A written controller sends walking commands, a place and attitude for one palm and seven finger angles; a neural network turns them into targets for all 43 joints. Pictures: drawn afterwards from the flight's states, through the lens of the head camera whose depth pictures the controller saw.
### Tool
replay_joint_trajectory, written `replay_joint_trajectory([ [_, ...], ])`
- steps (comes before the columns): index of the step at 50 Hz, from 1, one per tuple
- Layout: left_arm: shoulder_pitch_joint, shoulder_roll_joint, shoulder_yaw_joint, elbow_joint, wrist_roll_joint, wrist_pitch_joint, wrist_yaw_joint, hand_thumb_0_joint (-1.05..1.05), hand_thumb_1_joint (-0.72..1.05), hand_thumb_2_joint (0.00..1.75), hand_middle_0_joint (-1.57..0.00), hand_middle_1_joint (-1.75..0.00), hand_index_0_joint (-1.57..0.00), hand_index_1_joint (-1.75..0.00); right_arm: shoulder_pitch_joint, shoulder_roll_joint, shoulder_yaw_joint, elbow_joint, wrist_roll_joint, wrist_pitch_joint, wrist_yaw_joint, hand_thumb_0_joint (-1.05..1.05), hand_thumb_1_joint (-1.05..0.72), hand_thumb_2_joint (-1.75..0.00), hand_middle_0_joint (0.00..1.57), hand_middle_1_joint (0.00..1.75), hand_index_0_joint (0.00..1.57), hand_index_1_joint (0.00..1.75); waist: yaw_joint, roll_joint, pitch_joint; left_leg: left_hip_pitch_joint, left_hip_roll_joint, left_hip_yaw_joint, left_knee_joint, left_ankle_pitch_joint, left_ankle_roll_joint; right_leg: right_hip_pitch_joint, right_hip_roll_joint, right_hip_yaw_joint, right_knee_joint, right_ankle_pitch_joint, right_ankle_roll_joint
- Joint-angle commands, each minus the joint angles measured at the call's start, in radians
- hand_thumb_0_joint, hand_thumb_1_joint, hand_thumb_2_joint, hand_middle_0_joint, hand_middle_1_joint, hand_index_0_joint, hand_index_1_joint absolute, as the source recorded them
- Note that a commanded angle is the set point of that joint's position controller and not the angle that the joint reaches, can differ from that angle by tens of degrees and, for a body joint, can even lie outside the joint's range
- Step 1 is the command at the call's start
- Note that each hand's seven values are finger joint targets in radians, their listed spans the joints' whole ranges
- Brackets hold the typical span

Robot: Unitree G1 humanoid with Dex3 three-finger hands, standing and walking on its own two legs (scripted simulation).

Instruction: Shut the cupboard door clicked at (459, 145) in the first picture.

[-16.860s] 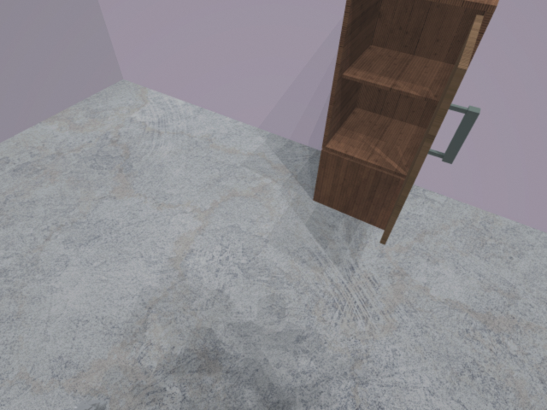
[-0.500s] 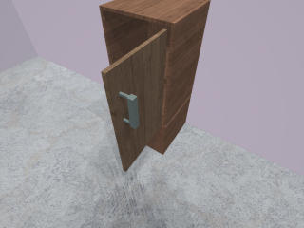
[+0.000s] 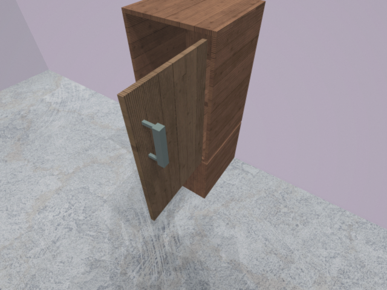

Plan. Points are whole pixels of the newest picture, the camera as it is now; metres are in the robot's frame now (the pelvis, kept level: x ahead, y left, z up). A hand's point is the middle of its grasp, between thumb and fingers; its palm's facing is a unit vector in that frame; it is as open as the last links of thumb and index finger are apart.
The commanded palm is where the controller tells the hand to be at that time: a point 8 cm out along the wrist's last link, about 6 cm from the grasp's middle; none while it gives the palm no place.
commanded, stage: shuffle to correct the standing spot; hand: left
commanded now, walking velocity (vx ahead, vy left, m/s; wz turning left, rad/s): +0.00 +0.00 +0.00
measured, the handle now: (155, 143) +0.48 +0.14 +0.01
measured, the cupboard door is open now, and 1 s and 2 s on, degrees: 91 91 91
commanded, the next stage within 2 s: none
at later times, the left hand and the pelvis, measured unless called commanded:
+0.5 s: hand out of the picture +0.00 +0.12 -0.18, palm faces +0.25 -0.95 -0.18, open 7.3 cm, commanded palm none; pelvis +0.06 -0.04 -0.01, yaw +10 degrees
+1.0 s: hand (136, 288) +0.17 +0.15 -0.17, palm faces +0.43 -0.89 -0.18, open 7.3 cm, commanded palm none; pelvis +0.18 -0.05 +0.00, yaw +23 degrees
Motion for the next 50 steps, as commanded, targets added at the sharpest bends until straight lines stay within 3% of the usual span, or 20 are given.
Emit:
replay_joint_trajectory([
  [1, 0.061, 0.092, 0.013, -0.027, 0.001, -0.014, 0.002, 0.0, 0.9, 0.9, -0.2, -0.3, -0.2, -0.3, 0.075, -0.075, -0.017, -0.022, -0.003, -0.015, -0.003, 0.0, -0.9, -0.9, 0.2, 0.3, 0.2, 0.3, -0.006, -0.014, 0.073, -0.074, 0.117, -0.118, -0.101, -0.027, -0.003, -0.003, -0.099, 0.129, -0.103, -0.005, -0.024],
  [4, 0.061, 0.091, 0.014, -0.028, 0.0, -0.016, 0.003, 0.0, 0.9, 0.9, -0.2, -0.3, -0.2, -0.3, 0.08, -0.071, -0.016, -0.019, -0.003, -0.015, -0.003, 0.0, -0.9, -0.9, 0.2, 0.3, 0.2, 0.3, -0.006, -0.022, 0.069, -0.076, 0.115, -0.118, -0.095, -0.017, -0.005, 0.007, -0.101, 0.128, -0.11, -0.008, -0.024],
  [9, 0.082, 0.098, 0.034, -0.047, 0.015, 0.003, -0.012, 0.0, 0.9, 0.9, -0.2, -0.3, -0.2, -0.3, 0.09, -0.094, -0.036, -0.031, -0.021, 0.001, 0.003, 0.0, -0.9, -0.9, 0.2, 0.3, 0.2, 0.3, -0.001, -0.005, 0.149, -0.212, 0.128, -0.193, -0.127, -0.403, 0.034, -0.06, -0.074, 0.078, -0.061, -0.368, -0.028],
  [15, 0.118, 0.08, 0.056, -0.092, 0.025, 0.0, -0.031, 0.0, 0.9, 0.9, -0.2, -0.3, -0.2, -0.3, 0.105, -0.122, -0.069, -0.077, -0.025, -0.006, 0.0, 0.0, -0.9, -0.9, 0.2, 0.3, 0.2, 0.3, 0.002, 0.057, 0.145, -0.288, 0.182, -0.348, -0.139, -0.465, 0.104, -0.058, -0.048, 0.02, 0.076, -0.297, -0.025],
  [17, 0.127, 0.086, 0.063, -0.101, 0.028, -0.006, -0.034, 0.0, 0.9, 0.9, -0.2, -0.3, -0.2, -0.3, 0.103, -0.118, -0.074, -0.092, -0.024, -0.008, 0.0, 0.0, -0.9, -0.9, 0.2, 0.3, 0.2, 0.3, 0.011, 0.026, 0.134, -0.351, 0.17, -0.359, -0.094, -0.459, 0.109, 0.002, -0.063, 0.038, 0.053, -0.309, -0.03],
  [19, 0.196, 0.118, 0.071, -0.089, 0.028, -0.016, -0.028, 0.0, 0.9, 0.9, -0.2, -0.3, -0.2, -0.3, 0.065, -0.082, -0.065, -0.123, -0.021, -0.019, 0.005, 0.0, -0.9, -0.9, 0.2, 0.3, 0.2, 0.3, 0.053, -0.106, 0.114, -0.515, 0.06, -0.2, 0.131, -0.326, 0.067, 0.173, -0.181, 0.184, -0.085, -0.378, -0.084],
  [20, 0.236, 0.155, 0.081, -0.079, 0.027, -0.021, -0.018, 0.0, 0.9, 0.9, -0.2, -0.3, -0.2, -0.3, 0.056, -0.051, -0.059, -0.139, -0.018, -0.024, 0.007, 0.0, -0.9, -0.9, 0.2, 0.3, 0.2, 0.3, 0.06, -0.237, 0.076, -0.559, 0.004, -0.046, 0.346, -0.253, 0.04, 0.241, -0.309, 0.327, -0.198, -0.438, -0.138],
  [21, 0.272, 0.153, 0.082, -0.07, 0.024, -0.029, -0.012, 0.0, 0.9, 0.9, -0.2, -0.3, -0.2, -0.3, -0.005, -0.07, -0.064, -0.155, -0.018, -0.025, 0.012, 0.0, -0.9, -0.9, 0.2, 0.3, 0.2, 0.3, 0.074, -0.204, 0.081, -0.576, 0.031, -0.03, 0.553, -0.312, 0.039, 0.21, -0.384, 0.402, -0.275, -0.405, -0.195],
  [24, 0.195, 0.106, 0.067, -0.075, 0.031, -0.042, 0.0, 0.0, 0.9, 0.9, -0.2, -0.3, -0.2, -0.3, -0.035, -0.044, -0.068, -0.158, -0.018, -0.016, 0.029, 0.0, -0.9, -0.9, 0.2, 0.3, 0.2, 0.3, 0.02, -0.024, 0.122, -0.59, 0.095, -0.039, 0.705, -0.227, 0.032, 0.16, -0.35, 0.189, -0.239, -0.111, -0.218],
  [31, 0.175, 0.127, 0.054, -0.059, 0.034, -0.036, -0.007, 0.0, 0.9, 0.9, -0.2, -0.3, -0.2, -0.3, -0.085, -0.019, -0.061, -0.191, -0.019, -0.005, 0.043, 0.0, -0.9, -0.9, 0.2, 0.3, 0.2, 0.3, -0.006, -0.102, 0.106, -0.33, 0.05, 0.107, 0.37, -0.111, 0.041, 0.076, -0.246, -0.121, -0.133, 0.33, -0.131],
  [33, 0.144, 0.148, 0.057, -0.073, 0.026, -0.031, -0.015, 0.0, 0.9, 0.9, -0.2, -0.3, -0.2, -0.3, 0.005, -0.05, -0.069, -0.167, -0.022, -0.012, 0.035, 0.0, -0.9, -0.9, 0.2, 0.3, 0.2, 0.3, -0.052, -0.089, 0.034, -0.166, 0.009, 0.15, 0.267, -0.05, 0.054, 0.085, -0.212, -0.192, 0.021, 0.506, -0.104],
  [34, 0.129, 0.159, 0.056, -0.083, 0.021, -0.027, -0.018, 0.0, 0.9, 0.9, -0.2, -0.3, -0.2, -0.3, 0.102, -0.079, -0.078, -0.14, -0.025, -0.018, 0.028, 0.0, -0.9, -0.9, 0.2, 0.3, 0.2, 0.3, -0.102, -0.067, -0.029, -0.011, 0.013, 0.141, 0.185, 0.025, 0.064, 0.046, -0.204, -0.209, 0.191, 0.534, -0.083],
  [35, 0.135, 0.143, 0.057, -0.107, 0.016, -0.025, -0.029, 0.0, 0.9, 0.9, -0.2, -0.3, -0.2, -0.3, 0.216, -0.155, -0.098, -0.114, -0.032, -0.021, 0.014, 0.0, -0.9, -0.9, 0.2, 0.3, 0.2, 0.3, -0.148, 0.014, -0.108, 0.208, 0.142, -0.039, 0.129, 0.083, 0.114, -0.109, -0.174, -0.213, 0.435, 0.374, -0.038],
  [36, 0.15, 0.087, 0.048, -0.152, 0.007, -0.024, -0.042, 0.0, 0.9, 0.9, -0.2, -0.3, -0.2, -0.3, 0.277, -0.272, -0.12, -0.105, -0.035, -0.023, 0.0, 0.0, -0.9, -0.9, 0.2, 0.3, 0.2, 0.3, -0.138, 0.256, -0.166, 0.379, 0.475, -0.541, 0.0, 0.261, 0.276, -0.417, -0.053, -0.182, 0.781, -0.261, 0.025],
  [37, 0.071, 0.137, 0.052, -0.21, 0.023, -0.018, -0.04, 0.0, 0.9, 0.9, -0.2, -0.3, -0.2, -0.3, 0.269, -0.333, -0.124, -0.122, -0.009, -0.012, -0.003, 0.0, -0.9, -0.9, 0.2, 0.3, 0.2, 0.3, -0.139, 0.104, -0.146, 0.297, 0.599, -0.736, -0.093, 0.199, 0.352, -0.473, -0.058, -0.024, 0.912, -0.364, 0.014],
  [38, 0.017, 0.131, 0.061, -0.215, 0.031, -0.015, -0.031, 0.0, 0.9, 0.9, -0.2, -0.3, -0.2, -0.3, 0.179, -0.312, -0.124, -0.128, -0.012, -0.017, -0.009, 0.0, -0.9, -0.9, 0.2, 0.3, 0.2, 0.3, -0.112, 0.064, -0.069, 0.147, 0.555, -0.7, -0.153, 0.004, 0.311, -0.513, -0.079, 0.035, 0.955, -0.295, 0.024],
  [40, 0.024, 0.119, 0.074, -0.195, 0.041, -0.006, -0.043, 0.0, 0.9, 0.9, -0.2, -0.3, -0.2, -0.3, -0.012, -0.213, -0.103, -0.164, -0.02, -0.028, -0.004, 0.0, -0.9, -0.9, 0.2, 0.3, 0.2, 0.3, -0.022, 0.112, 0.108, -0.137, 0.43, -0.528, -0.215, -0.239, 0.22, -0.483, -0.134, 0.059, 0.907, -0.171, 0.049],
  [42, 0.103, 0.094, 0.076, -0.154, 0.043, 0.012, -0.056, 0.0, 0.9, 0.9, -0.2, -0.3, -0.2, -0.3, -0.097, -0.184, -0.099, -0.185, -0.026, -0.038, 0.002, 0.0, -0.9, -0.9, 0.2, 0.3, 0.2, 0.3, 0.04, 0.103, 0.1, -0.297, 0.311, -0.319, -0.191, -0.192, 0.147, -0.34, -0.126, 0.038, 0.795, -0.094, 0.061],
  [45, 0.107, 0.083, 0.072, -0.161, 0.031, 0.024, -0.055, 0.0, 0.9, 0.9, -0.2, -0.3, -0.2, -0.3, -0.112, -0.214, -0.113, -0.204, -0.027, -0.032, 0.019, 0.0, -0.9, -0.9, 0.2, 0.3, 0.2, 0.3, 0.042, 0.151, 0.056, -0.312, 0.223, -0.194, -0.182, -0.178, 0.109, -0.268, -0.097, -0.016, 0.616, -0.068, 0.085],
  [50, -0.039, 0.11, 0.078, -0.231, 0.025, 0.017, -0.052, 0.0, 0.9, 0.9, -0.2, -0.3, -0.2, -0.3, -0.063, -0.249, -0.144, -0.214, -0.035, -0.003, 0.028, 0.0, -0.9, -0.9, 0.2, 0.3, 0.2, 0.3, -0.025, 0.136, 0.026, -0.209, 0.228, -0.28, -0.143, -0.219, 0.119, -0.234, -0.06, -0.059, 0.341, -0.129, 0.105],
])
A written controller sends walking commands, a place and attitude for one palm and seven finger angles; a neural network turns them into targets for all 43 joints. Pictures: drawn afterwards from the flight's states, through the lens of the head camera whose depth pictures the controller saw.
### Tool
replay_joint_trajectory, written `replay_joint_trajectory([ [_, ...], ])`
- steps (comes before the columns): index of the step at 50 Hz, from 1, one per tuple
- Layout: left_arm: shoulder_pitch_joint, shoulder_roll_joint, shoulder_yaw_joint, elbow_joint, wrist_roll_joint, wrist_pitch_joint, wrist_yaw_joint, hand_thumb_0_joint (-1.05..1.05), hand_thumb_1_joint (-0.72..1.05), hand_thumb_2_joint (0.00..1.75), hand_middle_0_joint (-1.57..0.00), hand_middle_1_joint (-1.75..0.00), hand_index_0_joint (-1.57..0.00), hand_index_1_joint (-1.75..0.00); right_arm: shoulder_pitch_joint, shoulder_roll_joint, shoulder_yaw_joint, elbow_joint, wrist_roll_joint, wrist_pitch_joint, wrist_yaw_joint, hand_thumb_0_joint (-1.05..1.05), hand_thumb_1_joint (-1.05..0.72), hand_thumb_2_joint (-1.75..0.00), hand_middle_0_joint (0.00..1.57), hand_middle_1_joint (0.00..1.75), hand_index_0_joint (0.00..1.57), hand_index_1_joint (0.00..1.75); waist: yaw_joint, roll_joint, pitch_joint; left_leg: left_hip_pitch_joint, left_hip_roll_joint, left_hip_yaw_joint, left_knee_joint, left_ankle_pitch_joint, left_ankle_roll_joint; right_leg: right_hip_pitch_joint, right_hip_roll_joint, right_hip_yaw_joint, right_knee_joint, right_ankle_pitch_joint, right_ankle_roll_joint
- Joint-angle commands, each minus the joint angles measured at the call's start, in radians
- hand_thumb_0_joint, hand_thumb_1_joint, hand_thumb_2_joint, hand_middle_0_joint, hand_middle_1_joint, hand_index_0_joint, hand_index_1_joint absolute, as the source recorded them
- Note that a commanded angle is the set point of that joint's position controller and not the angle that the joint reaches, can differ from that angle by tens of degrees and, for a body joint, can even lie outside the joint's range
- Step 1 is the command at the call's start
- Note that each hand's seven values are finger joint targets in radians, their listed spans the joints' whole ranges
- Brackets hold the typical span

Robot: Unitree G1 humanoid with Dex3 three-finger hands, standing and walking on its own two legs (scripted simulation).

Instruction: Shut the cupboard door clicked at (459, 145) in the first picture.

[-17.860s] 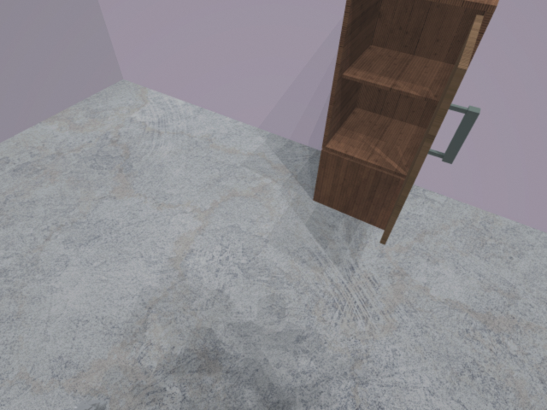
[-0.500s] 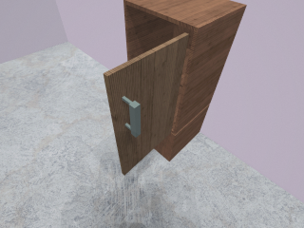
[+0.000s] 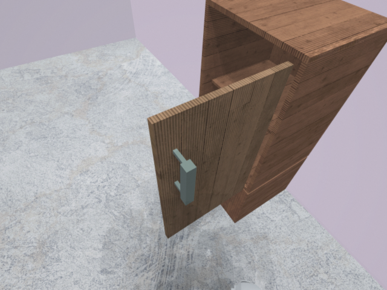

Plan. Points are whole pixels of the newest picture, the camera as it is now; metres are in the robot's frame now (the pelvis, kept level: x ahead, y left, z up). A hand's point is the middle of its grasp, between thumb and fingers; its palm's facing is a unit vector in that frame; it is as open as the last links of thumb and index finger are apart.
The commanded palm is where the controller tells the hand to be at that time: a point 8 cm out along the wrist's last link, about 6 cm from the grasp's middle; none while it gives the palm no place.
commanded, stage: shuffle to correct the standing spot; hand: left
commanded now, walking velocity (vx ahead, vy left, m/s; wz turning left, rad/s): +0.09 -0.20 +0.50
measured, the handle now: (182, 177) +0.35 +0.05 +0.02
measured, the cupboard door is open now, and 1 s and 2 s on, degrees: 91 91 91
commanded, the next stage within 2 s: come to a stop and stand still in 1.40 s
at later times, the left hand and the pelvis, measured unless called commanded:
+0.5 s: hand out of the picture +0.03 +0.05 -0.20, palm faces +0.34 -0.93 -0.14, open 7.3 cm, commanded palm none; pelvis +0.10 -0.10 -0.02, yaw +17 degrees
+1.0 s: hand out of the picture +0.12 +0.00 -0.16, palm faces +0.44 -0.85 -0.29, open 7.3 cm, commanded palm none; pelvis +0.12 -0.24 -0.01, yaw +29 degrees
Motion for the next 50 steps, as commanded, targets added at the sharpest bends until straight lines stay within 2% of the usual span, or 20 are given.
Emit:
replay_joint_trajectory([
  [1, 0.054, 0.043, 0.005, -0.041, -0.002, 0.0, -0.003, 0.0, 0.9, 0.9, -0.2, -0.3, -0.2, -0.3, -0.005, -0.224, -0.079, -0.098, -0.008, -0.008, -0.006, 0.0, -0.9, -0.9, 0.2, 0.3, 0.2, 0.3, -0.023, 0.156, -0.005, -0.043, 0.186, -0.242, -0.215, -0.243, 0.129, 0.124, 0.074, -0.096, -0.212, -0.045, 0.012],
  [4, 0.15, 0.076, 0.014, -0.03, -0.004, -0.013, -0.001, 0.0, 0.9, 0.9, -0.2, -0.3, -0.2, -0.3, -0.035, -0.213, -0.082, -0.114, -0.006, 0.003, -0.01, 0.0, -0.9, -0.9, 0.2, 0.3, 0.2, 0.3, 0.03, 0.105, -0.062, -0.087, 0.139, -0.235, -0.041, -0.174, 0.08, 0.348, 0.109, -0.111, -0.46, 0.023, 0.003],
  [5, 0.215, 0.129, 0.025, -0.016, 0.002, -0.021, 0.006, 0.0, 0.9, 0.9, -0.2, -0.3, -0.2, -0.3, -0.014, -0.164, -0.072, -0.116, 0.001, 0.002, -0.007, 0.0, -0.9, -0.9, 0.2, 0.3, 0.2, 0.3, 0.062, -0.063, -0.098, -0.223, 0.047, -0.145, 0.148, -0.217, 0.042, 0.518, 0.021, -0.013, -0.561, -0.004, -0.024],
  [6, 0.249, 0.225, 0.043, -0.014, 0.013, -0.02, 0.021, 0.0, 0.9, 0.9, -0.2, -0.3, -0.2, -0.3, 0.011, -0.062, -0.047, -0.139, 0.007, -0.003, -0.008, 0.0, -0.9, -0.9, 0.2, 0.3, 0.2, 0.3, 0.07, -0.389, -0.117, -0.431, -0.088, 0.024, 0.457, -0.452, -0.011, 0.644, -0.237, 0.252, -0.632, 0.009, -0.107],
  [8, 0.161, 0.199, 0.033, -0.049, 0.005, -0.011, 0.035, 0.0, 0.9, 0.9, -0.2, -0.3, -0.2, -0.3, -0.042, -0.101, -0.051, -0.151, 0.008, 0.012, -0.012, 0.0, -0.9, -0.9, 0.2, 0.3, 0.2, 0.3, 0.053, -0.335, -0.054, -0.407, -0.025, -0.036, 0.744, -0.403, 0.016, 0.427, -0.277, 0.323, -0.728, -0.112, -0.176],
  [12, 0.068, 0.08, -0.005, -0.053, 0.002, -0.035, 0.047, 0.0, 0.9, 0.9, -0.2, -0.3, -0.2, -0.3, -0.036, -0.078, -0.041, -0.11, 0.008, 0.027, 0.015, 0.0, -0.9, -0.9, 0.2, 0.3, 0.2, 0.3, -0.006, -0.138, 0.02, -0.344, 0.011, 0.014, 0.796, -0.187, -0.007, 0.355, -0.159, -0.01, -0.655, 0.146, -0.19],
  [20, 0.176, 0.105, -0.007, 0.006, 0.007, -0.01, 0.05, 0.0, 0.9, 0.9, -0.2, -0.3, -0.2, -0.3, -0.113, -0.039, -0.007, -0.128, 0.009, 0.019, 0.004, 0.0, -0.9, -0.9, 0.2, 0.3, 0.2, 0.3, 0.035, -0.127, -0.019, -0.175, 0.001, 0.126, 0.303, -0.241, 0.002, 0.487, -0.16, -0.13, -0.539, 0.607, -0.224],
  [22, 0.164, 0.116, -0.006, 0.008, -0.005, -0.002, 0.043, 0.0, 0.9, 0.9, -0.2, -0.3, -0.2, -0.3, -0.04, -0.055, -0.009, -0.106, 0.009, 0.011, -0.006, 0.0, -0.9, -0.9, 0.2, 0.3, 0.2, 0.3, 0.0, -0.111, -0.083, -0.022, -0.026, 0.159, 0.111, -0.117, 0.014, 0.508, -0.125, -0.179, -0.406, 0.747, -0.183],
  [23, 0.155, 0.12, -0.006, 0.003, -0.012, 0.003, 0.038, 0.0, 0.9, 0.9, -0.2, -0.3, -0.2, -0.3, 0.025, -0.082, -0.015, -0.089, 0.007, 0.007, -0.013, 0.0, -0.9, -0.9, 0.2, 0.3, 0.2, 0.3, -0.04, -0.093, -0.111, 0.131, -0.006, 0.145, -0.002, 0.014, 0.027, 0.436, -0.118, -0.199, -0.275, 0.739, -0.143],
  [24, 0.153, 0.099, -0.007, -0.017, -0.017, 0.005, 0.028, 0.0, 0.9, 0.9, -0.2, -0.3, -0.2, -0.3, 0.119, -0.159, -0.035, -0.073, 0.0, 0.004, -0.025, 0.0, -0.9, -0.9, 0.2, 0.3, 0.2, 0.3, -0.091, 0.03, -0.167, 0.382, 0.168, -0.054, -0.06, 0.287, 0.098, 0.219, -0.079, -0.219, -0.065, 0.472, -0.077],
  [25, 0.16, 0.05, -0.02, -0.056, -0.022, 0.009, 0.021, 0.0, 0.9, 0.9, -0.2, -0.3, -0.2, -0.3, 0.163, -0.275, -0.055, -0.071, 0.006, 0.005, -0.037, 0.0, -0.9, -0.9, 0.2, 0.3, 0.2, 0.3, -0.093, 0.312, -0.176, 0.519, 0.509, -0.475, -0.084, 0.81, 0.283, -0.097, 0.034, -0.171, 0.21, -0.309, -0.007],
  [26, 0.093, 0.137, -0.009, -0.077, -0.004, 0.028, 0.031, 0.0, 0.9, 0.9, -0.2, -0.3, -0.2, -0.3, 0.176, -0.299, -0.058, -0.057, 0.022, 0.011, -0.042, 0.0, -0.9, -0.9, 0.2, 0.3, 0.2, 0.3, -0.115, 0.134, -0.189, 0.426, 0.548, -0.486, -0.104, 0.749, 0.317, -0.083, 0.037, 0.01, 0.317, -0.329, -0.017],
  [30, 0.076, 0.105, 0.012, -0.039, -0.002, 0.052, 0.017, 0.0, 0.9, 0.9, -0.2, -0.3, -0.2, -0.3, -0.077, -0.23, -0.037, -0.111, 0.012, 0.001, -0.044, 0.0, -0.9, -0.9, 0.2, 0.3, 0.2, 0.3, 0.009, 0.075, 0.03, 0.06, 0.324, -0.238, -0.191, 0.37, 0.174, -0.01, 0.022, 0.036, 0.312, -0.102, 0.018],
  [33, 0.119, 0.088, 0.012, -0.018, -0.005, 0.064, 0.011, 0.0, 0.9, 0.9, -0.2, -0.3, -0.2, -0.3, -0.105, -0.221, -0.041, -0.122, 0.01, 0.0, -0.03, 0.0, -0.9, -0.9, 0.2, 0.3, 0.2, 0.3, 0.028, 0.136, 0.013, 0.013, 0.227, -0.12, -0.213, 0.266, 0.114, 0.061, 0.036, -0.003, 0.204, -0.024, 0.033],
  [40, -0.02, 0.094, 0.016, -0.08, -0.011, 0.052, 0.011, 0.0, 0.9, 0.9, -0.2, -0.3, -0.2, -0.3, -0.027, -0.271, -0.085, -0.123, -0.001, 0.024, -0.019, 0.0, -0.9, -0.9, 0.2, 0.3, 0.2, 0.3, -0.045, 0.21, -0.053, 0.144, 0.227, -0.221, -0.166, 0.263, 0.125, 0.077, 0.08, -0.033, -0.072, -0.134, 0.041],
  [44, 0.012, 0.108, 0.018, -0.082, -0.024, 0.04, 0.011, 0.0, 0.9, 0.9, -0.2, -0.3, -0.2, -0.3, -0.065, -0.288, -0.097, -0.138, -0.002, 0.033, -0.024, 0.0, -0.9, -0.9, 0.2, 0.3, 0.2, 0.3, -0.027, 0.284, -0.104, 0.112, 0.221, -0.281, -0.098, 0.351, 0.1, 0.216, 0.116, -0.031, -0.291, -0.144, 0.002],
  [46, 0.106, 0.143, 0.027, -0.059, -0.022, 0.029, 0.016, 0.0, 0.9, 0.9, -0.2, -0.3, -0.2, -0.3, -0.078, -0.268, -0.099, -0.142, 0.008, 0.038, -0.025, 0.0, -0.9, -0.9, 0.2, 0.3, 0.2, 0.3, 0.016, 0.199, -0.15, 0.034, 0.158, -0.248, 0.006, 0.264, 0.038, 0.399, 0.109, -0.042, -0.556, 0.067, -0.01],
  [47, 0.114, 0.2, 0.033, -0.058, -0.009, 0.024, 0.021, 0.0, 0.9, 0.9, -0.2, -0.3, -0.2, -0.3, -0.046, -0.208, -0.09, -0.135, 0.015, 0.04, -0.02, 0.0, -0.9, -0.9, 0.2, 0.3, 0.2, 0.3, 0.014, 0.026, -0.124, -0.081, 0.067, -0.174, 0.108, 0.065, -0.01, 0.477, 0.021, 0.007, -0.624, 0.163, -0.037],
  [48, 0.099, 0.271, 0.044, -0.067, 0.006, 0.026, 0.031, 0.0, 0.9, 0.9, -0.2, -0.3, -0.2, -0.3, -0.023, -0.121, -0.07, -0.151, 0.019, 0.041, -0.016, 0.0, -0.9, -0.9, 0.2, 0.3, 0.2, 0.3, 0.011, -0.279, -0.097, -0.269, -0.061, -0.02, 0.334, -0.351, -0.063, 0.521, -0.201, 0.185, -0.599, 0.377, -0.121],
  [50, 0.003, 0.238, 0.028, -0.096, 0.004, 0.037, 0.035, 0.0, 0.9, 0.9, -0.2, -0.3, -0.2, -0.3, -0.058, -0.132, -0.067, -0.131, 0.017, 0.068, -0.032, 0.0, -0.9, -0.9, 0.2, 0.3, 0.2, 0.3, 0.015, -0.381, -0.055, -0.22, -0.069, -0.063, 0.73, -0.443, -0.029, 0.249, -0.191, 0.181, -0.626, 0.356, -0.205],
])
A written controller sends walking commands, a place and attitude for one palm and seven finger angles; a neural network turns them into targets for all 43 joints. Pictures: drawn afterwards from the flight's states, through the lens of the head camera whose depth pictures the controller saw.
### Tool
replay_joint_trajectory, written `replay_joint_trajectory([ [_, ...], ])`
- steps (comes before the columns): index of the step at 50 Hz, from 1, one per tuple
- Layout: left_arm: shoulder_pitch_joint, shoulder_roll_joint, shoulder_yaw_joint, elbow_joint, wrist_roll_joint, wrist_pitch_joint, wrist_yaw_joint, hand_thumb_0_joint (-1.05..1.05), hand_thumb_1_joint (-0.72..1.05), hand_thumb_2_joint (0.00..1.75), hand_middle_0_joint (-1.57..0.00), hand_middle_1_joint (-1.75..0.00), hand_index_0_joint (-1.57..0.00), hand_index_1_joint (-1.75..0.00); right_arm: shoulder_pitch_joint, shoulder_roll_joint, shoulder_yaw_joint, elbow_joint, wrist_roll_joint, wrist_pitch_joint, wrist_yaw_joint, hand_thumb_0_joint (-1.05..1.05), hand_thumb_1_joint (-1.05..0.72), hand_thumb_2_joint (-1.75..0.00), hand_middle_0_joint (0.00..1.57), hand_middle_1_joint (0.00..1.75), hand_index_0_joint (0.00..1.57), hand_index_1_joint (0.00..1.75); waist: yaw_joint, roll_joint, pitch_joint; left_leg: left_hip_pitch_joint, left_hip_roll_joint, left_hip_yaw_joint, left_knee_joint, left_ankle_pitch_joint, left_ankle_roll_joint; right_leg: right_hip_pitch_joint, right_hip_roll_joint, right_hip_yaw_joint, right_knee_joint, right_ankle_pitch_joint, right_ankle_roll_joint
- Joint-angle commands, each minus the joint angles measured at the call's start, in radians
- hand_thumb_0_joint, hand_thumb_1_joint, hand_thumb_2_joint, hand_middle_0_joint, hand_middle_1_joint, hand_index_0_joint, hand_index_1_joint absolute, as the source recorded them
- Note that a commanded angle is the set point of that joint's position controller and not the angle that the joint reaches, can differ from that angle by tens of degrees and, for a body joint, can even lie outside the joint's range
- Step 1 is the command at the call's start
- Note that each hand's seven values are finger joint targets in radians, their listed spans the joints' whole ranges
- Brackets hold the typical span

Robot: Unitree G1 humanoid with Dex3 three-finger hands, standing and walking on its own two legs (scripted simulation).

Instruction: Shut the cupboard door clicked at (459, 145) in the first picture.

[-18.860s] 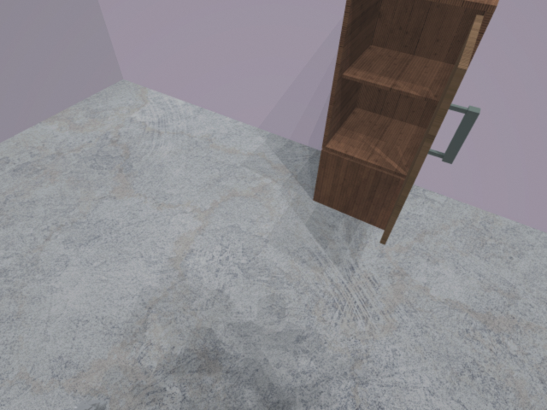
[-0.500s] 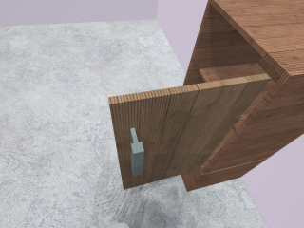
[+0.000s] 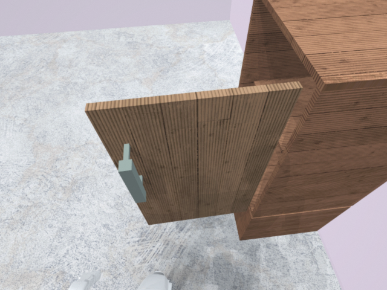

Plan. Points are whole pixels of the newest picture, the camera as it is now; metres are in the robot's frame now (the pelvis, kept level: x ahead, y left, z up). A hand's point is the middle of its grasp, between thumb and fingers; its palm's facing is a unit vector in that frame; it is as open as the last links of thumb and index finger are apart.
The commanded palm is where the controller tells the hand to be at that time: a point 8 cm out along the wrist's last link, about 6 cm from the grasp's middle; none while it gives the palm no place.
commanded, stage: shuffle to correct the standing spot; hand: left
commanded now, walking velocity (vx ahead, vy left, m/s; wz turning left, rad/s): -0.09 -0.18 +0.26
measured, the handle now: (134, 174) +0.34 +0.14 +0.03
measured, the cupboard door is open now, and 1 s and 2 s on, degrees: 91 91 91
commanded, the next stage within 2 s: come to a stop and stand still in 0.40 s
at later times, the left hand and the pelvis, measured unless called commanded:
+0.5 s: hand out of the picture -0.09 +0.11 -0.17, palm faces +0.21 -0.96 -0.19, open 7.3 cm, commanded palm none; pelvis -0.08 -0.09 +0.02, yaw +8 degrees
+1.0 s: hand out of the picture -0.17 +0.02 -0.17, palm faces +0.24 -0.96 -0.15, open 7.3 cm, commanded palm none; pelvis -0.11 -0.14 +0.01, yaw +8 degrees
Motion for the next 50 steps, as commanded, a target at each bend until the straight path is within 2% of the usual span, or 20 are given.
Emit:
replay_joint_trajectory([
  [1, 0.024, 0.149, 0.018, -0.069, 0.011, 0.004, 0.017, 0.0, 0.9, 0.9, -0.2, -0.3, -0.2, -0.3, 0.026, -0.039, -0.01, -0.049, 0.005, -0.003, -0.014, 0.0, -0.9, -0.9, 0.2, 0.3, 0.2, 0.3, 0.027, -0.368, -0.095, -0.099, -0.089, 0.071, 0.615, -0.204, 0.046, -0.017, -0.243, 0.167, -0.255, 0.298, -0.163],
  [3, -0.026, 0.106, 0.005, -0.085, 0.011, -0.005, 0.026, 0.0, 0.9, 0.9, -0.2, -0.3, -0.2, -0.3, 0.06, -0.028, -0.001, -0.028, 0.003, -0.009, -0.005, 0.0, -0.9, -0.9, 0.2, 0.3, 0.2, 0.3, -0.006, -0.24, -0.085, -0.097, -0.075, 0.099, 0.642, -0.121, 0.038, -0.005, -0.218, 0.077, -0.2, 0.353, -0.175],
  [10, 0.128, 0.109, 0.01, -0.027, 0.006, -0.007, 0.038, 0.0, 0.9, 0.9, -0.2, -0.3, -0.2, -0.3, 0.029, 0.025, 0.028, -0.013, 0.007, -0.018, -0.005, 0.0, -0.9, -0.9, 0.2, 0.3, 0.2, 0.3, 0.067, -0.207, -0.139, 0.041, -0.059, 0.171, 0.178, -0.198, 0.036, 0.156, -0.252, 0.137, -0.194, 0.439, -0.253],
  [14, 0.145, 0.102, 0.011, 0.012, -0.009, 0.002, 0.034, 0.0, 0.9, 0.9, -0.2, -0.3, -0.2, -0.3, 0.153, 0.031, 0.035, 0.044, 0.011, -0.033, -0.015, 0.0, -0.9, -0.9, 0.2, 0.3, 0.2, 0.3, 0.023, -0.165, -0.186, 0.249, -0.037, 0.189, -0.23, 0.021, 0.059, 0.153, -0.228, 0.116, -0.126, 0.412, -0.187],
  [15, 0.15, 0.077, 0.011, 0.013, -0.015, 0.005, 0.03, 0.0, 0.9, 0.9, -0.2, -0.3, -0.2, -0.3, 0.192, 0.008, 0.03, 0.058, 0.009, -0.039, -0.021, 0.0, -0.9, -0.9, 0.2, 0.3, 0.2, 0.3, 0.004, -0.09, -0.195, 0.39, 0.033, 0.122, -0.347, 0.145, 0.091, 0.048, -0.194, 0.082, -0.063, 0.314, -0.12],
  [16, 0.163, 0.025, 0.002, -0.003, -0.017, 0.01, 0.023, 0.0, 0.9, 0.9, -0.2, -0.3, -0.2, -0.3, 0.191, -0.065, 0.015, 0.052, -0.002, -0.043, -0.028, 0.0, -0.9, -0.9, 0.2, 0.3, 0.2, 0.3, 0.006, 0.167, -0.157, 0.459, 0.258, -0.167, -0.407, 0.327, 0.192, -0.163, -0.071, -0.009, 0.08, 0.046, -0.02],
  [17, 0.126, 0.03, -0.004, -0.021, -0.008, 0.02, 0.026, 0.0, 0.9, 0.9, -0.2, -0.3, -0.2, -0.3, 0.158, -0.107, 0.007, 0.037, -0.003, -0.037, -0.037, 0.0, -0.9, -0.9, 0.2, 0.3, 0.2, 0.3, -0.011, 0.274, -0.098, 0.403, 0.443, -0.309, -0.416, 0.579, 0.313, -0.276, -0.026, -0.012, 0.344, -0.298, 0.027],
  [18, 0.046, 0.069, 0.011, -0.019, 0.007, 0.035, 0.03, 0.0, 0.9, 0.9, -0.2, -0.3, -0.2, -0.3, 0.161, -0.089, 0.009, 0.045, -0.007, -0.044, -0.047, 0.0, -0.9, -0.9, 0.2, 0.3, 0.2, 0.3, -0.035, 0.172, -0.055, 0.273, 0.42, -0.244, -0.411, 0.712, 0.313, -0.251, -0.02, 0.1, 0.487, -0.307, 0.014],
  [21, 0.104, 0.054, 0.027, 0.03, -0.005, 0.038, 0.008, 0.0, 0.9, 0.9, -0.2, -0.3, -0.2, -0.3, 0.008, -0.065, 0.029, 0.009, -0.011, -0.058, -0.052, 0.0, -0.9, -0.9, 0.2, 0.3, 0.2, 0.3, 0.053, 0.018, -0.017, 0.185, 0.279, -0.052, -0.406, 0.551, 0.242, -0.215, -0.014, 0.13, 0.631, -0.144, 0.032],
  [29, 0.112, -0.018, -0.005, 0.09, -0.011, 0.011, -0.004, 0.0, 0.9, 0.9, -0.2, -0.3, -0.2, -0.3, 0.064, -0.086, 0.019, 0.049, -0.015, -0.047, -0.021, 0.0, -0.9, -0.9, 0.2, 0.3, 0.2, 0.3, 0.008, 0.185, -0.094, 0.291, 0.186, 0.0, -0.412, 0.151, 0.181, -0.038, -0.016, -0.013, 0.128, -0.211, 0.052],
  [32, 0.239, 0.006, -0.014, 0.169, -0.008, -0.028, 0.003, 0.0, 0.9, 0.9, -0.2, -0.3, -0.2, -0.3, 0.055, -0.042, 0.031, 0.068, -0.002, -0.045, -0.008, 0.0, -0.9, -0.9, 0.2, 0.3, 0.2, 0.3, 0.062, 0.088, -0.095, 0.177, 0.077, 0.058, -0.282, -0.072, 0.095, 0.19, -0.003, -0.052, -0.214, -0.029, 0.051],
  [33, 0.264, 0.062, -0.009, 0.185, -0.002, -0.04, 0.01, 0.0, 0.9, 0.9, -0.2, -0.3, -0.2, -0.3, 0.076, 0.012, 0.044, 0.064, 0.009, -0.049, -0.004, 0.0, -0.9, -0.9, 0.2, 0.3, 0.2, 0.3, 0.07, -0.082, -0.091, 0.083, 0.012, 0.128, -0.13, -0.101, 0.055, 0.253, -0.115, 0.088, -0.286, -0.079, 0.021],
  [34, 0.281, 0.141, 0.005, 0.181, 0.001, -0.043, 0.013, 0.0, 0.9, 0.9, -0.2, -0.3, -0.2, -0.3, 0.036, 0.059, 0.057, 0.028, 0.012, -0.048, 0.005, 0.0, -0.9, -0.9, 0.2, 0.3, 0.2, 0.3, 0.092, -0.298, -0.046, -0.042, -0.047, 0.189, 0.013, -0.185, 0.024, 0.218, -0.307, 0.343, -0.387, -0.138, -0.054],
  [35, 0.275, 0.162, 0.003, 0.162, -0.001, -0.037, 0.01, 0.0, 0.9, 0.9, -0.2, -0.3, -0.2, -0.3, -0.05, 0.03, 0.057, -0.011, 0.009, -0.046, 0.014, 0.0, -0.9, -0.9, 0.2, 0.3, 0.2, 0.3, 0.118, -0.224, -0.009, -0.025, -0.027, 0.12, 0.104, -0.188, 0.041, 0.097, -0.367, 0.39, -0.408, -0.105, -0.114],
  [36, 0.235, 0.189, 0.016, 0.161, 0.006, -0.047, 0.013, 0.0, 0.9, 0.9, -0.2, -0.3, -0.2, -0.3, -0.044, 0.017, 0.047, -0.019, 0.006, -0.037, 0.016, 0.0, -0.9, -0.9, 0.2, 0.3, 0.2, 0.3, 0.102, -0.393, -0.017, -0.069, -0.035, 0.115, 0.187, -0.17, 0.038, 0.1, -0.354, 0.458, -0.419, -0.152, -0.129],
  [37, 0.224, 0.17, 0.018, 0.153, 0.005, -0.047, 0.018, 0.0, 0.9, 0.9, -0.2, -0.3, -0.2, -0.3, -0.039, -0.014, 0.037, -0.015, 0.004, -0.032, 0.017, 0.0, -0.9, -0.9, 0.2, 0.3, 0.2, 0.3, 0.105, -0.406, 0.014, -0.105, -0.022, 0.098, 0.257, -0.14, 0.043, 0.091, -0.372, 0.471, -0.432, -0.205, -0.145],
  [40, 0.185, 0.126, 0.013, 0.135, 0.007, -0.051, 0.022, 0.0, 0.9, 0.9, -0.2, -0.3, -0.2, -0.3, 0.006, -0.006, 0.039, 0.019, 0.006, -0.042, 0.035, 0.0, -0.9, -0.9, 0.2, 0.3, 0.2, 0.3, 0.073, -0.271, 0.063, -0.072, -0.021, 0.134, 0.28, 0.004, 0.024, 0.065, -0.304, 0.278, -0.376, -0.023, -0.111],
  [47, 0.215, 0.133, 0.024, 0.141, 0.014, -0.042, 0.038, 0.0, 0.9, 0.9, -0.2, -0.3, -0.2, -0.3, 0.003, 0.047, 0.046, -0.005, 0.016, -0.046, 0.032, 0.0, -0.9, -0.9, 0.2, 0.3, 0.2, 0.3, 0.079, -0.27, 0.017, 0.154, -0.051, 0.175, -0.055, 0.016, 0.015, 0.017, -0.297, 0.203, -0.286, 0.1, -0.111],
  [49, 0.177, 0.113, 0.019, 0.138, 0.003, -0.032, 0.035, 0.0, 0.9, 0.9, -0.2, -0.3, -0.2, -0.3, 0.097, 0.053, 0.052, 0.032, 0.015, -0.062, 0.02, 0.0, -0.9, -0.9, 0.2, 0.3, 0.2, 0.3, 0.034, -0.207, -0.026, 0.344, -0.074, 0.201, -0.264, 0.156, 0.014, -0.049, -0.212, 0.139, -0.185, 0.082, -0.066],
  [50, 0.193, 0.074, 0.009, 0.135, -0.003, -0.026, 0.033, 0.0, 0.9, 0.9, -0.2, -0.3, -0.2, -0.3, 0.127, 0.013, 0.047, 0.044, 0.012, -0.074, 0.013, 0.0, -0.9, -0.9, 0.2, 0.3, 0.2, 0.3, 0.031, -0.084, -0.069, 0.421, -0.011, 0.154, -0.328, 0.198, 0.028, -0.072, -0.151, 0.098, -0.079, 0.039, -0.038],
])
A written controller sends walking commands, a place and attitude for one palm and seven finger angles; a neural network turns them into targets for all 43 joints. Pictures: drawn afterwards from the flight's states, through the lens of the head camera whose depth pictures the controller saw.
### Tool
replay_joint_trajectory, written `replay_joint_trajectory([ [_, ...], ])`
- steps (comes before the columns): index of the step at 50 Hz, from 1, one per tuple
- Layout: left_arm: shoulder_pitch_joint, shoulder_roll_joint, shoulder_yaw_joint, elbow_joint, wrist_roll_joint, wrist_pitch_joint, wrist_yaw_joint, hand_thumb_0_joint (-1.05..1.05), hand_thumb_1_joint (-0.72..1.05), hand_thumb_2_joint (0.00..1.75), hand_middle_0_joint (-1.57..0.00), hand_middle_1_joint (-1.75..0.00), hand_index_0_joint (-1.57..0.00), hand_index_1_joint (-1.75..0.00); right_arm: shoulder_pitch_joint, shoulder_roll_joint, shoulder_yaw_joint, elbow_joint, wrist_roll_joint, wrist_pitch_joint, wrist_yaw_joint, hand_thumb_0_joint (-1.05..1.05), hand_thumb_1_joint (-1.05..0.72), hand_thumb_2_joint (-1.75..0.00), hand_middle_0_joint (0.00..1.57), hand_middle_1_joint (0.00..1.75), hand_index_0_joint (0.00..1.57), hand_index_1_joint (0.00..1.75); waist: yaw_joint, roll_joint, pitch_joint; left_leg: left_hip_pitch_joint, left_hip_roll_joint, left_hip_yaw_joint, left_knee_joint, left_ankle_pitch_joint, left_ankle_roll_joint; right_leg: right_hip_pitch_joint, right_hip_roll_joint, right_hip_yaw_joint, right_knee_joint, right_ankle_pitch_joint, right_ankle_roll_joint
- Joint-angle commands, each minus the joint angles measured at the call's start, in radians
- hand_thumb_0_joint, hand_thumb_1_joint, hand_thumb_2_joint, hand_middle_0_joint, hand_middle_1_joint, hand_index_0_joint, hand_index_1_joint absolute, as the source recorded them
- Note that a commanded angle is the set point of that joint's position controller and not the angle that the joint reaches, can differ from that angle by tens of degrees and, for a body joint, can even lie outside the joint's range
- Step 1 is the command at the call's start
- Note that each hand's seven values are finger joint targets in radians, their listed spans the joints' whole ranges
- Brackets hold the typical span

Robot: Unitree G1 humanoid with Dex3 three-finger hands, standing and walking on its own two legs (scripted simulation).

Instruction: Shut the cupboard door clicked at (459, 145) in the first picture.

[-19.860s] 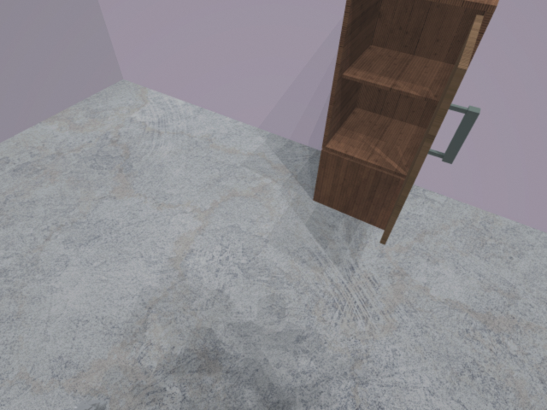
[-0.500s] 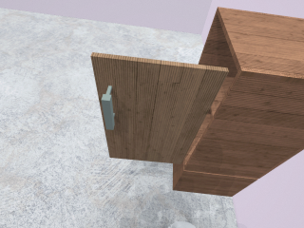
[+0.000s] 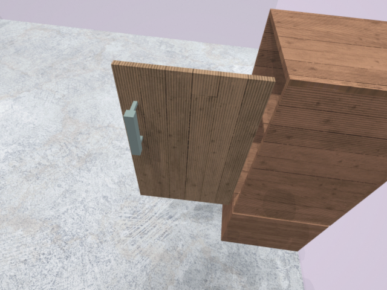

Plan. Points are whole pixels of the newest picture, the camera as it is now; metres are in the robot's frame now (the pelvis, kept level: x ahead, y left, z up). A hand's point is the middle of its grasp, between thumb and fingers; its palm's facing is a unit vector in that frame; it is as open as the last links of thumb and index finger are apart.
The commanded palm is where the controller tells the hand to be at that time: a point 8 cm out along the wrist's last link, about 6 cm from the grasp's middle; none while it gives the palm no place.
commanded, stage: come to a stop and stand still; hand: left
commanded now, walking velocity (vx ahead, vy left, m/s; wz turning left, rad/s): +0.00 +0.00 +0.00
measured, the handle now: (135, 128) +0.48 +0.21 +0.02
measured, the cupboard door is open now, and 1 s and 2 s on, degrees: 91 91 91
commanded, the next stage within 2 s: look again from close up in 0.42 s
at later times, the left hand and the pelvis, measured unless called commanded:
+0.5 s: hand out of the picture +0.02 +0.21 -0.17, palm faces +0.01 -0.98 -0.18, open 7.3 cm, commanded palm none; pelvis +0.00 +0.04 +0.01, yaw -1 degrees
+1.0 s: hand out of the picture -0.02 +0.21 -0.18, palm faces +0.02 -0.99 -0.16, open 7.3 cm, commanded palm none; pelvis +0.00 +0.05 +0.00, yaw -1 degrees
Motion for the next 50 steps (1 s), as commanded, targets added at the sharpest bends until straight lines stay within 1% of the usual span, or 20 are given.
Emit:
replay_joint_trajectory([
  [1, 0.018, 0.106, 0.023, -0.061, -0.016, 0.006, 0.009, 0.0, 0.9, 0.9, -0.2, -0.3, -0.2, -0.3, 0.118, -0.141, -0.025, -0.033, -0.014, -0.057, -0.02, 0.0, -0.9, -0.9, 0.2, 0.3, 0.2, 0.3, -0.061, 0.235, -0.061, 0.308, 0.238, -0.272, -0.285, 0.245, 0.093, -0.292, 0.042, -0.039, 0.159, -0.118, -0.075],
  [2, 0.022, 0.08, 0.015, -0.073, -0.015, 0.009, 0.011, 0.0, 0.9, 0.9, -0.2, -0.3, -0.2, -0.3, 0.142, -0.184, -0.033, -0.039, -0.014, -0.046, -0.024, 0.0, -0.9, -0.9, 0.2, 0.3, 0.2, 0.3, -0.066, 0.295, -0.062, 0.191, 0.353, -0.354, -0.347, 0.256, 0.181, -0.243, 0.066, -0.079, 0.308, -0.315, -0.063],
  [3, 0.001, 0.07, 0.009, -0.052, -0.011, 0.02, 0.017, 0.0, 0.9, 0.9, -0.2, -0.3, -0.2, -0.3, 0.112, -0.149, -0.022, -0.022, -0.018, -0.05, -0.035, 0.0, -0.9, -0.9, 0.2, 0.3, 0.2, 0.3, -0.067, 0.368, -0.074, 0.151, 0.32, -0.367, -0.42, 0.157, 0.195, -0.23, 0.059, -0.035, 0.412, -0.316, -0.067],
  [5, -0.047, 0.079, 0.01, -0.032, -0.009, 0.02, 0.006, 0.0, 0.9, 0.9, -0.2, -0.3, -0.2, -0.3, 0.018, -0.087, -0.001, -0.031, -0.018, -0.05, -0.044, 0.0, -0.9, -0.9, 0.2, 0.3, 0.2, 0.3, -0.042, 0.268, 0.019, 0.042, 0.264, -0.285, -0.422, 0.146, 0.198, -0.229, 0.026, -0.013, 0.494, -0.214, -0.081],
  [6, -0.042, 0.069, 0.005, -0.021, -0.011, 0.018, 0.003, 0.0, 0.9, 0.9, -0.2, -0.3, -0.2, -0.3, -0.005, -0.066, 0.009, -0.03, -0.017, -0.053, -0.044, 0.0, -0.9, -0.9, 0.2, 0.3, 0.2, 0.3, -0.027, 0.203, 0.024, 0.029, 0.243, -0.244, -0.424, 0.175, 0.194, -0.203, 0.021, -0.017, 0.477, -0.184, -0.08],
  [7, -0.031, 0.058, 0.0, -0.011, -0.013, 0.016, 0.0, 0.0, 0.9, 0.9, -0.2, -0.3, -0.2, -0.3, -0.011, -0.061, 0.011, -0.029, -0.015, -0.058, -0.045, 0.0, -0.9, -0.9, 0.2, 0.3, 0.2, 0.3, -0.019, 0.146, 0.014, 0.044, 0.238, -0.228, -0.421, 0.23, 0.201, -0.185, 0.022, -0.024, 0.435, -0.175, -0.078],
  [10, -0.033, 0.046, -0.008, -0.005, -0.014, 0.017, 0.006, 0.0, 0.9, 0.9, -0.2, -0.3, -0.2, -0.3, 0.018, -0.072, 0.005, -0.005, -0.016, -0.06, -0.047, 0.0, -0.9, -0.9, 0.2, 0.3, 0.2, 0.3, -0.031, 0.098, -0.045, 0.125, 0.25, -0.238, -0.414, 0.246, 0.219, -0.137, 0.031, -0.034, 0.282, -0.173, -0.07],
  [13, -0.02, 0.057, -0.01, 0.008, -0.015, 0.013, 0.01, 0.0, 0.9, 0.9, -0.2, -0.3, -0.2, -0.3, 0.03, -0.066, 0.007, 0.021, -0.014, -0.059, -0.046, 0.0, -0.9, -0.9, 0.2, 0.3, 0.2, 0.3, -0.025, 0.101, -0.053, 0.129, 0.235, -0.237, -0.398, 0.205, 0.198, -0.063, 0.042, -0.036, 0.09, -0.093, -0.076],
  [15, 0.015, 0.073, -0.013, 0.029, -0.013, 0.004, 0.015, 0.0, 0.9, 0.9, -0.2, -0.3, -0.2, -0.3, 0.021, -0.047, 0.013, 0.033, -0.005, -0.058, -0.043, 0.0, -0.9, -0.9, 0.2, 0.3, 0.2, 0.3, -0.012, 0.073, -0.031, 0.062, 0.181, -0.201, -0.362, 0.084, 0.136, 0.034, 0.029, -0.02, -0.101, 0.056, -0.082],
  [17, -0.024, 0.11, -0.017, 0.025, -0.014, -0.007, 0.017, 0.0, 0.9, 0.9, -0.2, -0.3, -0.2, -0.3, 0.038, -0.013, 0.022, 0.048, 0.0, -0.055, -0.036, 0.0, -0.9, -0.9, 0.2, 0.3, 0.2, 0.3, -0.038, 0.033, 0.035, 0.044, 0.111, -0.157, -0.341, 0.061, 0.074, -0.006, -0.045, 0.067, -0.167, 0.081, -0.121],
  [19, -0.066, 0.111, -0.021, 0.025, -0.021, -0.017, 0.013, 0.0, 0.9, 0.9, -0.2, -0.3, -0.2, -0.3, 0.057, -0.024, 0.024, 0.07, -0.007, -0.05, -0.034, 0.0, -0.9, -0.9, 0.2, 0.3, 0.2, 0.3, -0.059, -0.075, 0.038, 0.141, 0.096, -0.124, -0.321, 0.118, 0.054, -0.101, -0.039, 0.074, -0.176, 0.033, -0.129],
  [25, -0.039, 0.09, -0.027, 0.041, -0.024, -0.009, 0.015, 0.0, 0.9, 0.9, -0.2, -0.3, -0.2, -0.3, 0.084, -0.031, 0.035, 0.108, -0.005, -0.056, -0.037, 0.0, -0.9, -0.9, 0.2, 0.3, 0.2, 0.3, -0.049, 0.045, 0.029, 0.133, 0.119, -0.154, -0.393, 0.059, 0.066, -0.053, -0.003, 0.029, -0.159, 0.049, -0.11],
  [26, 0.011, 0.106, -0.048, 0.054, -0.001, -0.036, 0.051, 0.0, 0.9, 0.9, -0.2, -0.3, -0.2, -0.3, 0.038, -0.094, 0.042, 0.031, -0.001, -0.067, -0.027, 0.0, -0.9, -0.9, 0.2, 0.3, 0.2, 0.3, -0.045, 0.082, 0.07, 0.087, 0.124, -0.114, -0.223, 0.216, 0.046, -0.092, -0.003, 0.025, -0.115, 0.119, -0.121],
  [27, 0.017, 0.131, -0.04, 0.037, -0.008, -0.052, 0.05, 0.0, 0.9, 0.9, -0.2, -0.3, -0.2, -0.3, 0.047, -0.071, 0.053, 0.021, -0.008, -0.078, -0.027, 0.0, -0.9, -0.9, 0.2, 0.3, 0.2, 0.3, -0.052, 0.137, 0.038, 0.083, 0.099, -0.138, -0.207, 0.328, 0.044, -0.05, -0.025, 0.047, -0.11, 0.257, -0.143],
  [28, 0.033, 0.127, -0.041, 0.024, -0.018, -0.054, 0.043, 0.0, 0.9, 0.9, -0.2, -0.3, -0.2, -0.3, 0.12, -0.043, 0.05, 0.027, -0.01, -0.084, -0.028, 0.0, -0.9, -0.9, 0.2, 0.3, 0.2, 0.3, -0.058, 0.164, -0.094, 0.142, 0.114, -0.147, -0.207, 0.337, 0.048, 0.003, -0.024, 0.035, -0.052, 0.184, -0.16],
  [29, 0.027, 0.118, -0.042, 0.021, -0.024, -0.053, 0.039, 0.0, 0.9, 0.9, -0.2, -0.3, -0.2, -0.3, 0.121, -0.05, 0.051, 0.028, -0.008, -0.083, -0.032, 0.0, -0.9, -0.9, 0.2, 0.3, 0.2, 0.3, -0.056, 0.136, -0.148, 0.155, 0.116, -0.157, -0.193, 0.354, 0.066, 0.027, -0.011, 0.027, -0.048, 0.176, -0.156],
  [33, -0.004, 0.092, -0.044, -0.003, -0.021, -0.035, 0.029, 0.0, 0.9, 0.9, -0.2, -0.3, -0.2, -0.3, 0.109, -0.051, 0.042, 0.006, -0.006, -0.061, -0.03, 0.0, -0.9, -0.9, 0.2, 0.3, 0.2, 0.3, -0.064, 0.038, 0.038, 0.03, 0.106, -0.166, -0.266, 0.045, 0.083, -0.079, 0.01, 0.016, -0.078, -0.004, -0.15],
  [36, 0.019, 0.083, -0.044, -0.013, -0.017, -0.027, 0.026, 0.0, 0.9, 0.9, -0.2, -0.3, -0.2, -0.3, 0.113, -0.059, 0.037, 0.002, -0.006, -0.055, -0.026, 0.0, -0.9, -0.9, 0.2, 0.3, 0.2, 0.3, -0.061, 0.045, 0.07, -0.012, 0.107, -0.194, -0.33, -0.101, 0.088, -0.103, 0.031, 0.011, -0.063, -0.059, -0.143],
  [44, 0.057, 0.077, -0.049, -0.01, -0.017, -0.036, 0.027, 0.0, 0.9, 0.9, -0.2, -0.3, -0.2, -0.3, 0.109, -0.053, 0.043, 0.025, -0.002, -0.07, -0.026, 0.0, -0.9, -0.9, 0.2, 0.3, 0.2, 0.3, -0.056, 0.015, 0.026, 0.052, 0.105, -0.172, -0.321, 0.031, 0.092, -0.078, 0.018, 0.022, -0.082, 0.055, -0.134],
  [50, 0.067, 0.08, -0.052, 0.001, -0.016, -0.032, 0.025, 0.0, 0.9, 0.9, -0.2, -0.3, -0.2, -0.3, 0.097, -0.063, 0.045, 0.041, -0.001, -0.07, -0.027, 0.0, -0.9, -0.9, 0.2, 0.3, 0.2, 0.3, -0.054, 0.052, 0.035, 0.068, 0.113, -0.172, -0.352, -0.001, 0.087, -0.081, 0.017, 0.017, -0.097, 0.052, -0.124],
])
